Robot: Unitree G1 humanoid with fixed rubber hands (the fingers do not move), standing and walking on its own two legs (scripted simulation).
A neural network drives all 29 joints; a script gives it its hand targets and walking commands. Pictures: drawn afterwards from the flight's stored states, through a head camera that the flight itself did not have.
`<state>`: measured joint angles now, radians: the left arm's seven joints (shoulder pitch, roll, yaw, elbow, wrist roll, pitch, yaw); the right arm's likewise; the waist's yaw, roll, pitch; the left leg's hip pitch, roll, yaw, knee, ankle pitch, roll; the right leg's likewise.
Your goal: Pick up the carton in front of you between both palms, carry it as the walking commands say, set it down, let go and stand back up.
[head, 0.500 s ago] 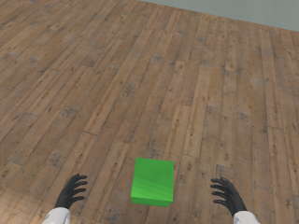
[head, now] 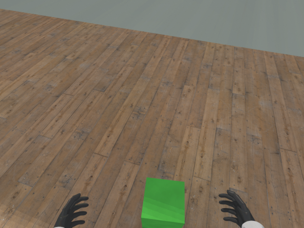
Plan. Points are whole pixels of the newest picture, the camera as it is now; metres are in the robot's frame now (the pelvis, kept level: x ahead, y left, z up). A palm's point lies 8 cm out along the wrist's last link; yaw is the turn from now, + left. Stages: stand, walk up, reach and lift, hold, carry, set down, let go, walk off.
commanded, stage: let go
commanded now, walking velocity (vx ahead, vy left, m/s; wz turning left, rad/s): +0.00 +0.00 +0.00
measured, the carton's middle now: (162, 205) +0.36 -0.07 -0.65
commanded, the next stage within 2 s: stand in 0.02 s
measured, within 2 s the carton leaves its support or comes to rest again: neither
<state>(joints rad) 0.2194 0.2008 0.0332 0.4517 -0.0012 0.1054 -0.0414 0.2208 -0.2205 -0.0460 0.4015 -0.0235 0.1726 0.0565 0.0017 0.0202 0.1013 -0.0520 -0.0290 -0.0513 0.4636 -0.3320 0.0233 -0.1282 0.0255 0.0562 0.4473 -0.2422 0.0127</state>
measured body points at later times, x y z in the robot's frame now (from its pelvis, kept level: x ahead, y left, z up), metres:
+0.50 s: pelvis +0.01 -0.02 +0.00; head +0.01 -0.03 +0.45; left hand +0.13 +0.28 -0.09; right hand +0.16 -0.30 -0.10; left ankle -0.05 +0.10 -0.74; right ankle +0.00 -0.13 -0.74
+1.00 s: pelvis +0.00 -0.03 +0.00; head -0.01 -0.03 +0.45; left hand +0.10 +0.28 -0.10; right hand +0.12 -0.32 -0.11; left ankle -0.05 +0.10 -0.74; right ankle +0.00 -0.13 -0.74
